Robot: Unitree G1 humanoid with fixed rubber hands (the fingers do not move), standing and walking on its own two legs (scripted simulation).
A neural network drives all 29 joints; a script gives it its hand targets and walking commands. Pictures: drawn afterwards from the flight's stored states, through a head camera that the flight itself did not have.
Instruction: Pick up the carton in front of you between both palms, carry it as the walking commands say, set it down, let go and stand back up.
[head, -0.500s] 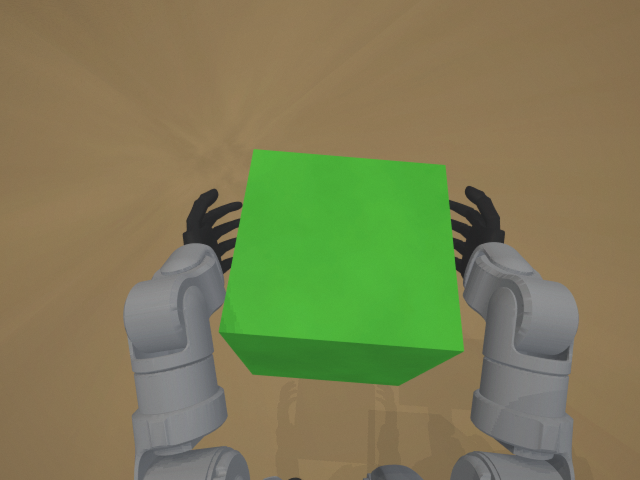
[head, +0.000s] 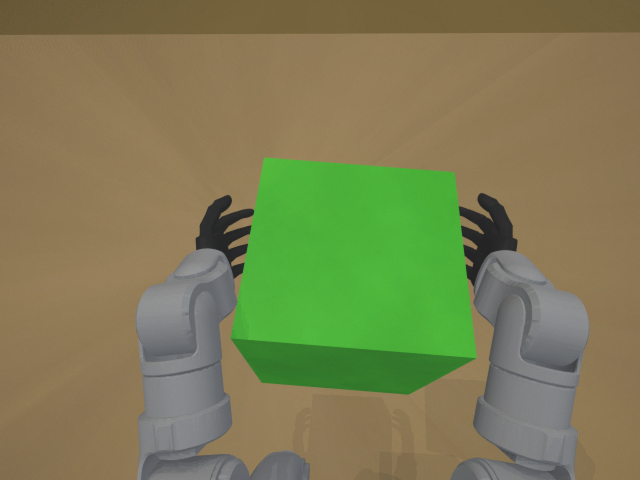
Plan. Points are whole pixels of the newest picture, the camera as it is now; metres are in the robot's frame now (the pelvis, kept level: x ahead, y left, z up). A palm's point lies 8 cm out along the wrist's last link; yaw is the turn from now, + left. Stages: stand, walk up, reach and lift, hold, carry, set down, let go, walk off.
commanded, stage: carry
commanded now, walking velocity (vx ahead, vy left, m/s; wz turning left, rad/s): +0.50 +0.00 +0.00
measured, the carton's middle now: (345, 291) +0.35 +0.03 +0.05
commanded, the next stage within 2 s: none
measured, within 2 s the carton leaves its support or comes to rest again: neither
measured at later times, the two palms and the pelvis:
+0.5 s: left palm (278, 85) +0.66 +0.15 +0.15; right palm (476, 92) +0.63 -0.15 +0.16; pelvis +0.30 +0.03 +0.03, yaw -1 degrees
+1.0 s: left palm out of the picture +0.95 +0.14 +0.20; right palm out of the picture +0.95 -0.16 +0.19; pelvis +0.61 -0.01 +0.05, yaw -1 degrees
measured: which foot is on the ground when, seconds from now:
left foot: up 0.00-0.22, down 0.24-0.68, up 0.70-1.00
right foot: down 0.00-0.24, up 0.26-0.62, down 0.64-1.00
